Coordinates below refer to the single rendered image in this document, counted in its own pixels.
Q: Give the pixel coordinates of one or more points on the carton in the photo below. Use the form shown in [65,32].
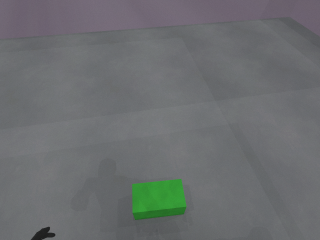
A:
[158,199]

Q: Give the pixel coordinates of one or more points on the left robot hand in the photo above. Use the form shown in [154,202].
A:
[42,234]

